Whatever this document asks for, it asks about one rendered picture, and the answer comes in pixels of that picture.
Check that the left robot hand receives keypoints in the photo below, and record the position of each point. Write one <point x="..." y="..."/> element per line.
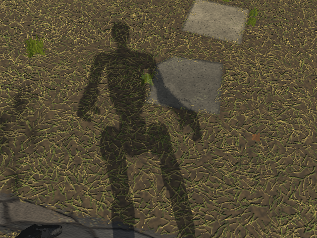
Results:
<point x="41" y="231"/>

